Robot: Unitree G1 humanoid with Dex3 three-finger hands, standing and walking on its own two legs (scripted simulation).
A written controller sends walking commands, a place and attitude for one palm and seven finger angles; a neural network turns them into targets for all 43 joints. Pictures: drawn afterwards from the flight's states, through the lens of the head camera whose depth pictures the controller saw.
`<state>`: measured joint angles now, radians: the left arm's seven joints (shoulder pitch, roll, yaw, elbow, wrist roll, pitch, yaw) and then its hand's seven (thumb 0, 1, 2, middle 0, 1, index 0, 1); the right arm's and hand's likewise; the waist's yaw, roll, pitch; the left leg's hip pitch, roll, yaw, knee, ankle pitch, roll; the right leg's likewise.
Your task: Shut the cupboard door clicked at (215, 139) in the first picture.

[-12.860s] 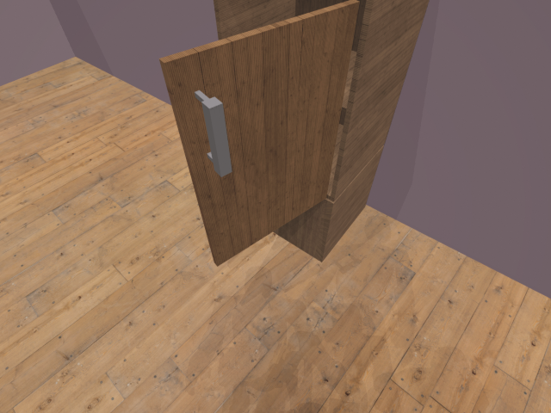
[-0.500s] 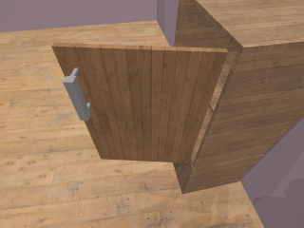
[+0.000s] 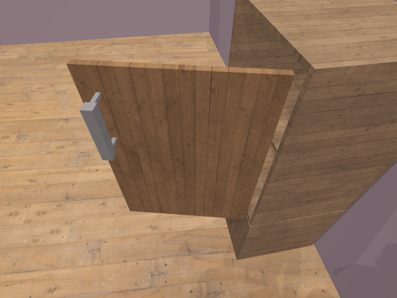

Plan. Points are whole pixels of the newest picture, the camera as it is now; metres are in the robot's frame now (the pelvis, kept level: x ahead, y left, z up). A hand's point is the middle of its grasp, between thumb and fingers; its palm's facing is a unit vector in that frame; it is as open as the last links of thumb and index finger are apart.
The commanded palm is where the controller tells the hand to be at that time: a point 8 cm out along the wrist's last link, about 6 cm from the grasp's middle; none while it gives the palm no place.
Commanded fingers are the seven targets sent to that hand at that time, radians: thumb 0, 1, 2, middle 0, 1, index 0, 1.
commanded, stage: come to a stop and stand still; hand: left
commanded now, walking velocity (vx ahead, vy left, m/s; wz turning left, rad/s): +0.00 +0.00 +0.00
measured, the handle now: (103, 127) +0.43 +0.25 +0.11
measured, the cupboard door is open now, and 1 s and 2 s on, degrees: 75 75 75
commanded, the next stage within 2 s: look again from close up in 0.16 s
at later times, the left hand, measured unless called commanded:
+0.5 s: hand out of the picture -0.01 +0.18 -0.18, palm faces +0.00 -0.98 -0.21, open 7.4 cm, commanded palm none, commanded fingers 0.00 0.90 0.90 -0.20 -0.30 -0.20 -0.30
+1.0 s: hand out of the picture +0.11 +0.23 -0.10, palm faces +0.17 -0.96 -0.23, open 7.3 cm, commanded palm +0.10 +0.26 -0.06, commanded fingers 0.00 0.90 0.90 -0.31 -0.42 -0.31 -0.42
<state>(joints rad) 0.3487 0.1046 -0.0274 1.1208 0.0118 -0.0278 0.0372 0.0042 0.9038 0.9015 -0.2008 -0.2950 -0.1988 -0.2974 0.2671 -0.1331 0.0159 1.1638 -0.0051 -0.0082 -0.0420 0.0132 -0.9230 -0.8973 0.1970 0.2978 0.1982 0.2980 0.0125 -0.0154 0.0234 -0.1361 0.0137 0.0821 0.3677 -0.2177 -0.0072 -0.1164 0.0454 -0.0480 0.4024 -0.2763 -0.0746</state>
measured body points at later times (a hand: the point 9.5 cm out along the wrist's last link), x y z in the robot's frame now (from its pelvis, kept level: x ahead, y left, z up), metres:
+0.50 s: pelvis -0.01 +0.01 -0.01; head -0.02 +0.00 +0.44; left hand -0.01 +0.23 -0.16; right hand -0.01 -0.21 -0.17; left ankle -0.02 +0.13 -0.74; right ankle -0.04 -0.06 -0.74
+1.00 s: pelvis +0.00 +0.04 -0.01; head +0.01 +0.04 +0.44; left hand +0.10 +0.28 -0.08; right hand +0.02 -0.20 -0.15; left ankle -0.02 +0.13 -0.74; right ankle -0.03 -0.06 -0.74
